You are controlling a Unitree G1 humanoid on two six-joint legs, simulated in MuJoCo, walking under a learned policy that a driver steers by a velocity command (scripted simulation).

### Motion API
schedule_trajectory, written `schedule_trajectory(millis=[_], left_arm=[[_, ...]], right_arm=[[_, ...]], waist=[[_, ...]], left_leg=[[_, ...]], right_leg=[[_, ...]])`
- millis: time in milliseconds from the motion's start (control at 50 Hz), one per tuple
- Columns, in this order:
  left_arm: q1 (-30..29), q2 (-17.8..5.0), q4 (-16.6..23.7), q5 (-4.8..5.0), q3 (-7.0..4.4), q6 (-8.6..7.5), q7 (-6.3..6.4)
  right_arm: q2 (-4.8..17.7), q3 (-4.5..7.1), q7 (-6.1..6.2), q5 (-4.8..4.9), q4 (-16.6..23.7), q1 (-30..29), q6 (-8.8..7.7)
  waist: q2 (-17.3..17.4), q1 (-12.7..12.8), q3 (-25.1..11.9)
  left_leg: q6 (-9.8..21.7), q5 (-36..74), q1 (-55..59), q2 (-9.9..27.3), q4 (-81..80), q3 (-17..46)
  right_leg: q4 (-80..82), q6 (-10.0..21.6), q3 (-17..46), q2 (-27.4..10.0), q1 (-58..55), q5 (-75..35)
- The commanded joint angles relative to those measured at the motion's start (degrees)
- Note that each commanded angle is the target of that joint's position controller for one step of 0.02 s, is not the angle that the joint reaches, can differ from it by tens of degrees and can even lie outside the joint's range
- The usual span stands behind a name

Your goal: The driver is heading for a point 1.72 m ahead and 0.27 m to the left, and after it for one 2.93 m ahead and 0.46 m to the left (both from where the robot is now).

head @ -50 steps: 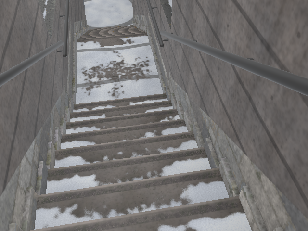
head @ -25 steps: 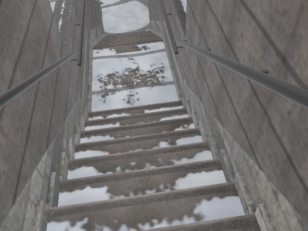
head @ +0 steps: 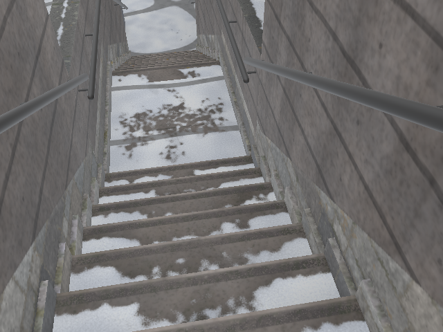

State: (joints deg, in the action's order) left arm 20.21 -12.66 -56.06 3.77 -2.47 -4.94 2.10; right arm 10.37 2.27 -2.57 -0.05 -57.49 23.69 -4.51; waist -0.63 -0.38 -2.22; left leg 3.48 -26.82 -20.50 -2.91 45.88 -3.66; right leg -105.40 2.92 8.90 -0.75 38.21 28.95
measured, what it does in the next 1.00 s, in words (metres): goes down: right foot 0.16 m lower, then left foot 0.16 m lower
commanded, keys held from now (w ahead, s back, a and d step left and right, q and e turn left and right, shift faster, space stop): w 0.66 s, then no key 0.34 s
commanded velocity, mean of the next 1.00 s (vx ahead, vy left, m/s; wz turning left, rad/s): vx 0.42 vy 0.00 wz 0.00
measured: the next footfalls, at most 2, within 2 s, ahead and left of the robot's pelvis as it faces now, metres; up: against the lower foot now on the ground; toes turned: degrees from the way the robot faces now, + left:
right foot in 0.34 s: +0.34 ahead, -0.15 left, -0.16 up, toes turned -1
left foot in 0.88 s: +0.59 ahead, +0.10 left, -0.32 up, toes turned -1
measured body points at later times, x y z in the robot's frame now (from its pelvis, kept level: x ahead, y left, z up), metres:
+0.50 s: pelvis +0.27 -0.07 -0.15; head +0.28 -0.08 +0.30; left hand +0.27 +0.19 -0.29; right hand +0.29 -0.33 -0.30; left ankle +0.20 +0.11 -0.69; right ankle +0.29 -0.15 -0.86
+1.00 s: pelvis +0.50 +0.01 -0.30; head +0.53 +0.02 +0.15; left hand +0.52 +0.25 -0.45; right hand +0.57 -0.22 -0.44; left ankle +0.55 +0.10 -1.02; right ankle +0.40 -0.16 -0.77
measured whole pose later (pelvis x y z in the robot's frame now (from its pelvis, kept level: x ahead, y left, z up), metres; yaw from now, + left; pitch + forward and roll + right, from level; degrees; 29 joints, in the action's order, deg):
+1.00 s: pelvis +0.50 +0.01 -0.30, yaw +0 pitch +2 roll +0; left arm 18.7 -10.8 -55.0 2.8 -1.1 -1.1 4.1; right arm 9.8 1.3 -2.3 -0.5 -53.1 13.5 -3.4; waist -1.1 -0.2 0.9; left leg 2.2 -13.8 -23.0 -1.4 34.6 -1.3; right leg -108.4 -3.5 8.9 2.7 38.0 43.3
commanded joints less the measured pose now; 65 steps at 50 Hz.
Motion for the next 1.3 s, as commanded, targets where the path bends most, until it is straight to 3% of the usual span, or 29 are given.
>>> schedule_trajectory(millis=[20,80,120,160,280,320,360,380,400,420,460,540,580,620,700,800,860,880,900,920,980,1000,1040,1120,1200,1240,1260,1280,1300], left_arm=[[-2.8,-4.6,6.1,-1.12,-1.0,0.35,0.44],[-3.9,-2.4,7.9,-3.71,-0.81,1.07,-0.52],[-9.2,-4.5,10.3,-2.93,-1.14,0.7,-1.88],[-15.1,-4.6,11.9,-5.13,-0.8,-0.19,-3.25],[-20.5,-3.6,16.6,-3.06,-0.12,3.07,-4.87],[-1.8,-7.9,8.7,-3.64,-2.42,3.21,-4.99],[15.9,-10.0,3.3,-5.46,-3.62,3.03,-4.2],[14.3,-10.5,3.5,-5.28,-2.03,2.92,-4.64],[15.7,-9.3,4.2,-4.13,-2.08,4.09,-4.63],[15.5,-12.5,1.8,-2.23,-3.26,4.48,-4.03],[1.5,-6.6,4.4,-4.43,-1.06,3.03,-4.56],[0.1,-7.3,1.5,-4.71,-1.27,0.25,-2.14],[2.8,-8.7,0.5,-5.5,-1.41,-0.33,-1.36],[7.4,-4.1,-1.4,-2.5,-0.4,-0.71,-0.46],[8.6,-2.3,-0.6,-3.04,0.55,1.07,1.16],[9.8,-4.3,1.7,-3.0,-0.01,3.83,1.67],[7.4,-1.7,1.2,-2.43,0.83,5.13,3.99],[5.9,-1.7,0.1,-3.75,0.28,4.2,3.06],[13.8,2.3,-0.4,-2.22,0.49,2.67,1.71],[19.4,0.2,0.9,-0.71,0.88,1.39,0.63],[4.2,-1.6,3.0,-1.01,0.72,3.28,2.65],[5.7,0.1,4.3,-0.58,1.32,5.28,2.91],[0.5,-3.7,4.2,-2.1,-0.54,7.06,3.44],[-3.5,0.5,6.0,-4.74,0.35,6.82,2.62],[-1.8,2.1,3.8,-3.16,1.37,7.01,-0.71],[0.2,0.1,3.5,-4.93,1.96,7.97,-0.78],[-2.5,-4.6,3.6,-4.96,1.29,8.18,-0.81],[-7.6,-5.1,3.5,-4.63,1.21,8.08,-1.25],[-9.6,-2.8,4.2,-4.3,1.61,7.45,-1.77]], right_arm=[[5.5,-0.41,1.41,-0.59,3.5,-2.5,-3.31],[10.6,1.18,4.13,-1.68,0.3,0.4,-1.88],[7.5,0.74,5.09,-0.04,0.1,3.8,-1.97],[5.5,-0.16,6.24,1.04,0.4,4.8,-2.14],[6.4,1.28,5.9,1.61,-0.1,6.7,1.35],[7.0,1.79,4.61,1.08,-0.4,2.5,2.09],[4.6,2.12,3.75,2.61,-3.2,6.2,0.76],[1.1,0.82,2.79,3.72,-2.0,16.7,-0.77],[6.5,1.75,2.97,3.79,0.7,14.4,-1.68],[5.9,1.83,3.76,4.29,4.1,8.7,-1.68],[9.0,2.5,6.34,4.42,8.2,0.2,1.54],[3.9,1.97,6.12,-0.36,8.0,1.1,2.48],[5.9,2.34,4.92,0.68,9.4,-0.4,1.62],[9.6,3.43,3.77,0.84,13.3,-9.1,0.98],[4.4,1.96,1.51,-1.98,15.9,-14.8,1.16],[5.1,1.67,-0.46,-0.09,17.6,-18.6,1.69],[6.4,3.22,-0.23,1.4,10.7,-3.9,0.89],[9.9,4.49,0.18,0.06,4.7,10.0,0.88],[12.4,3.43,0.12,-2.22,2.2,15.6,0.13],[10.5,2.12,-0.35,-0.39,3.3,10.4,0.18],[7.5,0.16,0.6,-0.18,4.6,0.6,0.67],[9.2,-0.18,1.03,-1.23,4.9,-7.3,1.7],[8.2,-0.55,1.78,-2.25,7.1,-10.6,1.51],[6.0,-0.97,5.62,-0.38,5.2,-8.4,3.02],[4.6,-1.11,5.02,0.76,3.0,-5.9,4.25],[1.1,-1.91,4.5,0.96,1.5,-0.8,4.22],[2.8,-0.52,4.72,0.96,1.3,5.4,4.66],[2.3,-0.57,5.08,0.75,2.2,5.6,5.48],[3.4,-0.35,5.81,0.06,1.9,2.1,6.64]], waist=[[0.2,3.8,9.7],[6.9,3.4,6.7],[3.7,1.3,6.3],[0.3,-0.8,8.1],[4.5,-6.2,9.0],[5.2,2.4,2.0],[-10.3,11.3,-2.5],[-21.0,5.3,-10.1],[-16.4,7.1,-14.8],[-10.5,5.4,-7.8],[0.6,0.1,2.5],[-2.7,-2.6,5.9],[-4.6,-2.9,1.1],[-3.7,0.3,2.4],[-3.8,2.3,4.6],[-6.4,5.2,6.2],[-4.6,-1.8,6.4],[0.7,-7.6,2.6],[18.8,-6.6,-4.1],[21.4,-2.0,-15.0],[5.1,-2.3,-11.6],[6.1,4.1,-10.3],[0.6,3.3,-1.4],[5.6,4.1,-0.3],[10.8,4.8,-3.0],[2.9,4.1,1.4],[-5.7,-2.4,2.8],[-14.1,-4.2,5.1],[-11.4,-2.2,8.2]], left_leg=[[12.3,29.9,-1.1,22.6,-19.9,33.2],[11.5,38.1,-6.2,16.9,-19.0,23.9],[10.0,25.6,1.6,13.2,-13.9,19.5],[7.8,15.1,-2.6,9.5,-11.2,14.1],[5.5,9.0,2.7,9.1,0.3,11.9],[3.6,22.3,6.9,10.0,20.0,11.1],[-1.6,-2.9,-12.5,-2.1,62.0,7.8],[-2.7,-25.1,-29.9,-2.5,74.9,15.5],[-3.4,-21.4,-31.9,-0.7,68.8,18.4],[-4.0,-14.1,-38.8,0.3,65.2,14.4],[-2.6,3.0,-36.6,6.1,49.7,12.8],[-4.5,22.4,-23.6,10.5,24.2,13.0],[-4.9,28.1,-20.1,9.2,24.8,11.1],[-2.3,43.1,-31.6,10.3,11.2,16.1],[-1.7,61.1,-18.0,5.8,-2.6,9.7],[-4.4,49.7,-4.2,1.5,-9.1,3.3],[-3.5,54.1,5.3,5.6,-32.8,3.9],[-2.0,71.3,23.3,6.2,-24.7,2.5],[7.4,110.5,42.6,20.0,-13.0,14.0],[12.1,111.8,49.3,25.7,-4.1,21.7],[13.3,77.2,29.6,24.1,-11.9,21.5],[16.8,60.3,15.5,27.7,-16.8,27.4],[13.8,54.1,-0.4,20.5,-20.3,21.9],[8.2,51.4,0.9,12.4,-19.3,10.3],[7.0,32.1,-5.6,10.6,-19.7,9.4],[1.2,14.6,-7.0,6.5,-18.5,10.0],[-0.7,3.7,-6.4,2.2,-16.9,9.3],[-1.5,2.7,-2.2,2.4,-19.0,7.7],[-1.9,4.4,0.8,2.2,-18.8,6.4]], right_leg=[[20.0,-0.8,1.9,-7.8,18.9,-14.7],[36.0,-3.2,-1.3,-8.2,6.4,-27.3],[47.6,-0.9,-0.3,-8.7,12.4,-43.9],[64.9,0.7,-3.9,-6.3,6.2,-59.6],[80.5,-2.5,-5.9,-3.7,-8.7,-52.1],[79.4,-0.3,-7.0,-4.8,-22.0,-53.6],[78.1,4.8,-8.7,-7.6,-49.6,-61.0],[61.2,10.5,2.1,-16.4,-63.6,-77.3],[66.6,12.7,8.8,-18.3,-61.6,-58.0],[76.5,16.5,18.4,-22.3,-54.7,-29.3],[87.2,18.3,28.1,-23.0,-29.6,3.8],[84.6,14.1,14.2,-13.9,-9.7,-14.1],[82.2,15.0,12.0,-14.2,-11.9,-24.8],[75.5,11.5,10.1,-12.5,-22.6,-14.6],[67.7,7.3,1.0,-6.7,-13.1,-12.8],[56.7,5.7,-1.6,-5.2,-9.8,-17.0],[36.2,1.3,-2.8,-3.2,-18.2,-24.1],[21.0,-0.3,-3.8,1.2,-6.2,-22.1],[-8.4,-4.9,-4.6,11.1,11.8,25.3],[-13.1,-6.8,4.6,6.6,18.0,24.1],[-6.7,-6.6,2.0,0.9,18.5,11.2],[-2.1,-7.2,1.9,-2.2,10.6,5.7],[6.0,-5.9,1.1,-0.2,4.9,-5.1],[45.4,-6.6,-1.3,-2.9,-1.3,-22.4],[65.7,-6.9,-9.3,1.0,-27.7,-19.9],[75.7,-4.6,-3.2,-3.5,-32.9,-34.4],[75.1,-0.2,1.2,-7.1,-30.9,-40.1],[79.7,2.2,3.2,-7.7,-21.9,-24.2],[83.3,1.0,2.6,-5.5,-15.8,-11.9]])
Over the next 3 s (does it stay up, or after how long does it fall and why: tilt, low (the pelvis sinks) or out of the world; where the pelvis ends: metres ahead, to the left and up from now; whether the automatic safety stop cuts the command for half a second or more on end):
stays up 1.26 0.06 -0.65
